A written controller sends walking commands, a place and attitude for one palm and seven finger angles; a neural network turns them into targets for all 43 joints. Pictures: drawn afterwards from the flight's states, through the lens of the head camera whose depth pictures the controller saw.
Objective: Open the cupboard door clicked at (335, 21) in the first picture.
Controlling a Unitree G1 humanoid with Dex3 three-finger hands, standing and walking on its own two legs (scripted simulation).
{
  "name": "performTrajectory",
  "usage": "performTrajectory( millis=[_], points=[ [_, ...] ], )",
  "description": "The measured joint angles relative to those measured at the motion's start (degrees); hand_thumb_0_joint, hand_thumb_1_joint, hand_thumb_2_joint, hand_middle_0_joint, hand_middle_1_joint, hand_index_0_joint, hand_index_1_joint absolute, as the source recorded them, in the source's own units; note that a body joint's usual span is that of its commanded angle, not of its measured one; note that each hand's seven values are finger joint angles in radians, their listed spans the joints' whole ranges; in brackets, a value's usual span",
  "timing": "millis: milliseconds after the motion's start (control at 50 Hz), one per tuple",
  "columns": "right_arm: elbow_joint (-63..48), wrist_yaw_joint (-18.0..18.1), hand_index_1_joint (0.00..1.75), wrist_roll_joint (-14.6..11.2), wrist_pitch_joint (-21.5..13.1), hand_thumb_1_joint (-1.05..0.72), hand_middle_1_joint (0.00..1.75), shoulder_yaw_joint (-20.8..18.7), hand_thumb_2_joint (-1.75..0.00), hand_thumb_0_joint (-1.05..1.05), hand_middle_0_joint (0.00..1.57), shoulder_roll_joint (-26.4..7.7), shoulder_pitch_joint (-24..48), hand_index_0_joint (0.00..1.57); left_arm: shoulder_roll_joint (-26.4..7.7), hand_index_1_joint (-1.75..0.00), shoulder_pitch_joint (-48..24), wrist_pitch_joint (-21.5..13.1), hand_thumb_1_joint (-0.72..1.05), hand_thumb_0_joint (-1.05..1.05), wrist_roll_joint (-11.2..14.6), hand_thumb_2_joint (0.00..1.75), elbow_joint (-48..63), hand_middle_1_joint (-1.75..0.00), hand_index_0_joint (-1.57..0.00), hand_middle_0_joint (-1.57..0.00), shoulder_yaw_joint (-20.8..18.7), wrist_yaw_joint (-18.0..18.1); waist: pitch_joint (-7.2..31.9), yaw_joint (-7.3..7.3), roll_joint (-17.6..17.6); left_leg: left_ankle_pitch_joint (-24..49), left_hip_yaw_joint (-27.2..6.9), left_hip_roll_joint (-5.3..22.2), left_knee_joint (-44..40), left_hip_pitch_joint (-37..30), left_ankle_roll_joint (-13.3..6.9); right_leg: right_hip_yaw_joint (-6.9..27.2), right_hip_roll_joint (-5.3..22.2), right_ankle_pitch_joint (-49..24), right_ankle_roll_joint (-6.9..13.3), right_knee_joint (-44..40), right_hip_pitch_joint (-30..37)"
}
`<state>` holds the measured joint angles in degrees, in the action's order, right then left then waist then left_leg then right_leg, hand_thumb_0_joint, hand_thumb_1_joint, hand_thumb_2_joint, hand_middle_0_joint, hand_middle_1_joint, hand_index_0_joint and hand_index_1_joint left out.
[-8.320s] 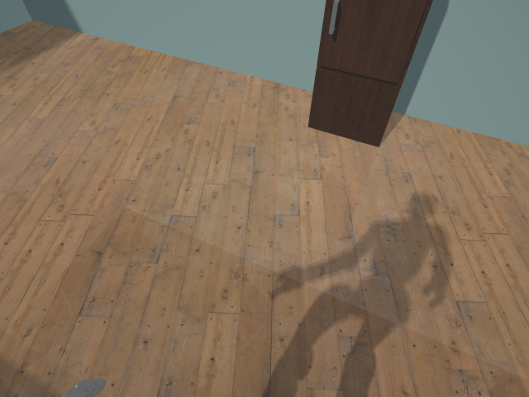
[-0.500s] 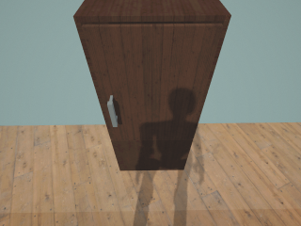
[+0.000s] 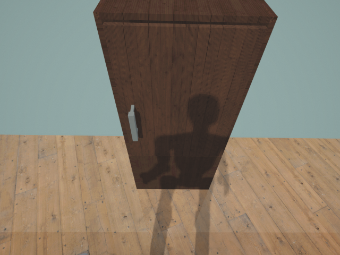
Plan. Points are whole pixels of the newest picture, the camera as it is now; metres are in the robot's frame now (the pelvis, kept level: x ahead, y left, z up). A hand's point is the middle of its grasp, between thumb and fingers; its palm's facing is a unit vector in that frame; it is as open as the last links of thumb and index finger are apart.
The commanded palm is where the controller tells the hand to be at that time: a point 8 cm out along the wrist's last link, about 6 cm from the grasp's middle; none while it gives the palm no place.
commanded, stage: raise the hand with hooked fingers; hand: left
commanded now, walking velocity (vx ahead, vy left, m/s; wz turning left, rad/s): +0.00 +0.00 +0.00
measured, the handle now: (134, 123) +0.55 +0.17 -0.09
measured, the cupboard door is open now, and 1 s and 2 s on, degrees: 0 0 0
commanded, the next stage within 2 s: none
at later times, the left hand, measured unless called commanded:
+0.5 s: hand (92, 248) +0.15 +0.19 -0.07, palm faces +0.11 -0.99 -0.06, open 9.5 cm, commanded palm +0.14 +0.25 -0.07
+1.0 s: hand (82, 226) +0.19 +0.23 -0.08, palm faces +0.07 -1.00 -0.05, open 12.5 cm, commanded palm +0.17 +0.29 -0.07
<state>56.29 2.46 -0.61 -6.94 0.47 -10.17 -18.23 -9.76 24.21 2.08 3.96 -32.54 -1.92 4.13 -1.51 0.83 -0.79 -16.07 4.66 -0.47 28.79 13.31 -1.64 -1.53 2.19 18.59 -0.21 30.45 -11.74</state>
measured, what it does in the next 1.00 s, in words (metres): lowers itself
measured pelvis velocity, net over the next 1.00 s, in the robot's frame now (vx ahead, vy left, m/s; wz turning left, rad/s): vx -0.06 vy -0.01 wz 0.01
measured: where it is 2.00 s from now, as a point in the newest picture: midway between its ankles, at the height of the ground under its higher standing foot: outside the picture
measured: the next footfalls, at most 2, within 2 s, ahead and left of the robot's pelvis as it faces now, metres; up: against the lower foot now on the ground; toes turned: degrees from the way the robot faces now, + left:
none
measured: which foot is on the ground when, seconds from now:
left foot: down 0.00-1.00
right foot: down 0.00-1.00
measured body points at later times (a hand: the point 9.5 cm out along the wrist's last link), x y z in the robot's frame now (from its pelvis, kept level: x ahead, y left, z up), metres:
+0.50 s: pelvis -0.06 -0.03 -0.12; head +0.02 -0.01 +0.32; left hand +0.14 +0.25 -0.07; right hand +0.18 -0.24 -0.18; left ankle -0.01 +0.10 -0.74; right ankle -0.04 -0.13 -0.74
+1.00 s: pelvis -0.06 -0.01 -0.11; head +0.03 +0.01 +0.33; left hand +0.18 +0.29 -0.07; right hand +0.11 -0.27 -0.19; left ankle -0.01 +0.10 -0.74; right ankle -0.04 -0.13 -0.74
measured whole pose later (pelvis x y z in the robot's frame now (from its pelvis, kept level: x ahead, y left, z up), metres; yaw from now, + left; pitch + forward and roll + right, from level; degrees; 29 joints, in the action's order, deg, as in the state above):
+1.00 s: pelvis -0.06 -0.01 -0.11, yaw +1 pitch +19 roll -3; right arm 33.5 3.3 -1.1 -12.3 -1.7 -15.8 -13.6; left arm -16.7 12.0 -26.5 19.2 -12.7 -18.2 -21.1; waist 8.6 -0.6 0.9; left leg -29.4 0.4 2.8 72.4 62.0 -1.5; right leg -4.9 0.7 31.9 0.5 70.2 -57.0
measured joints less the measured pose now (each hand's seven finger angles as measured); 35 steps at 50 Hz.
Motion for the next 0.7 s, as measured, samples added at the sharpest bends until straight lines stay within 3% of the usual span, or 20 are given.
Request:
performTrajectory(
  millis=[60, 100, 140, 200, 240, 280, 320, 380, 460, 520, 600, 700],
  points=[
    [-5.99, 0.43, 0.30, -0.35, -5.46, -0.92, 0.30, -1.33, -0.90, 0.02, 0.20, -1.15, -0.03, 0.20, 0.46, -0.32, 0.54, -5.67, 0.88, 0.02, 3.00, 0.89, 15.89, -0.32, -0.21, -0.20, -1.34, 0.77, 1.93, -1.46, 0.11, -0.43, -1.05, -1.01, 3.26, 4.35, -0.14, -1.18, 1.24, 2.20, -0.29, 3.78, -3.77],
    [-9.68, -0.04, 0.30, 0.35, -6.71, -0.92, 0.30, -2.15, -0.90, 0.02, 0.20, -2.24, 1.99, 0.20, 0.89, -0.33, -3.12, -12.57, 0.85, 0.02, 4.32, 0.87, 18.31, -0.34, -0.21, -0.20, -3.76, -1.69, 4.09, -2.22, 0.77, -1.94, -1.66, -0.57, 8.52, 10.66, -0.10, -1.75, 1.06, 3.48, -0.53, 8.09, -9.44],
    [-13.24, -1.02, 0.30, 0.95, -7.31, -0.91, 0.30, -2.95, -0.90, 0.02, 0.20, -2.92, 4.53, 0.20, 0.66, -0.35, -6.28, -20.77, 0.82, 0.01, 6.03, 0.86, 18.46, -0.36, -0.21, -0.21, -6.18, -6.00, 6.64, -2.13, 0.43, -3.98, -1.41, 0.25, 14.79, 18.06, 0.24, -1.36, 0.59, 5.25, -0.10, 14.38, -17.03],
    [-18.53, -2.72, 0.30, 1.23, -7.97, -0.91, 0.30, -4.26, -0.90, 0.02, 0.20, -3.93, 8.20, 0.20, -0.18, -0.39, -8.74, -32.97, 0.77, 0.01, 8.76, 0.84, 17.68, -0.39, -0.21, -0.21, -8.42, -15.21, 9.55, -1.45, -0.74, -7.77, -1.23, 1.61, 25.59, 29.35, 0.75, -0.92, -0.22, 8.97, 0.49, 25.20, -28.50],
    [-22.10, -3.34, 0.30, 0.95, -7.77, -0.91, 0.30, -4.96, -0.90, 0.01, 0.20, -4.90, 10.12, 0.20, -0.84, -0.42, -8.91, -36.73, 0.72, 0.01, 10.45, 0.82, 17.47, -0.42, -0.21, -0.21, -9.24, -20.78, 10.31, -0.75, -1.23, -10.22, -1.47, 2.24, 32.31, 35.41, 1.16, -1.00, -0.57, 11.45, 0.99, 31.87, -34.50],
    [-25.22, -3.09, 0.30, 0.36, -7.14, -0.91, 0.30, -5.25, -0.90, 0.01, 0.20, -5.78, 11.35, 0.20, -1.19, -0.44, -7.84, -35.86, 0.68, 0.01, 12.08, 0.80, 18.01, -0.45, -0.22, -0.22, -9.63, -23.98, 10.62, 0.04, -1.32, -12.10, -2.02, 2.57, 37.55, 39.87, 1.19, -1.40, -0.70, 13.49, 1.32, 37.00, -38.69],
    [-27.45, -2.36, 0.30, -0.03, -6.50, -0.91, 0.30, -5.11, -0.90, 0.01, 0.20, -6.26, 11.95, 0.20, -1.32, -0.47, -6.19, -32.96, 0.63, 0.01, 13.16, 0.78, 19.15, -0.48, -0.22, -0.22, -10.02, -24.78, 10.70, 0.88, -1.11, -13.30, -2.86, 2.82, 41.28, 43.01, 1.62, -2.13, -0.84, 14.91, 1.75, 40.45, -41.40],
    [-28.72, -1.02, 0.30, -0.09, -5.95, -0.91, 0.30, -4.26, -0.90, 0.01, 0.20, -5.69, 11.97, 0.20, -1.54, -0.52, -3.57, -29.96, 0.56, 0.01, 13.07, 0.75, 22.63, -0.52, -0.23, -0.23, -10.79, -22.99, 10.17, 1.88, -0.49, -14.45, -4.57, 3.26, 44.64, 45.67, 2.06, -3.71, -1.30, 15.94, 2.43, 42.81, -43.09],
    [-27.12, 0.41, 0.30, 0.37, -6.06, -0.91, 0.30, -1.95, -0.90, 0.01, 0.20, -3.86, 10.86, 0.20, -2.99, -0.58, -3.26, -30.17, 0.47, 0.02, 12.61, 0.72, 27.92, -0.58, -0.23, -0.23, -11.28, -21.83, 9.70, 2.48, 0.56, -14.62, -6.82, 3.68, 46.49, 47.92, 2.51, -5.83, -1.91, 16.00, 3.03, 43.30, -44.05],
    [-24.73, 0.84, 0.30, 0.18, -5.89, -0.91, 0.30, -0.22, -0.90, 0.01, 0.20, -2.39, 9.95, 0.20, -4.50, -0.62, -6.22, -29.80, 0.40, 0.02, 13.42, 0.69, 28.10, -0.63, -0.24, -0.24, -11.97, -23.70, 9.53, 2.14, 1.50, -14.27, -7.72, 3.93, 46.80, 49.10, 2.67, -6.67, -2.26, 15.50, 3.23, 42.98, -44.74],
    [-22.55, 0.90, 0.30, -0.31, -5.16, -0.90, 0.30, 0.84, -0.90, 0.02, 0.20, -1.12, 7.96, 0.20, -6.19, -0.68, -10.19, -25.58, 0.30, 0.01, 14.71, 0.65, 25.25, -0.68, -0.25, -0.24, -13.35, -25.92, 9.50, 0.84, 2.64, -13.63, -7.47, 4.12, 45.98, 49.41, 2.58, -6.41, -2.46, 14.61, 3.08, 42.04, -45.19],
    [-21.49, 0.73, 0.30, -0.44, -4.89, -0.90, 0.30, 0.01, -0.90, 0.02, 0.20, -1.41, 4.85, 0.20, -6.43, -0.76, -10.76, -23.47, 0.19, 0.01, 15.57, 0.60, 22.73, -0.76, -0.25, -0.25, -15.23, -25.15, 9.93, -0.79, 3.22, -13.01, -5.77, 4.20, 43.88, 48.25, 1.91, -4.80, -2.43, 13.61, 2.39, 40.38, -44.85]
  ],
)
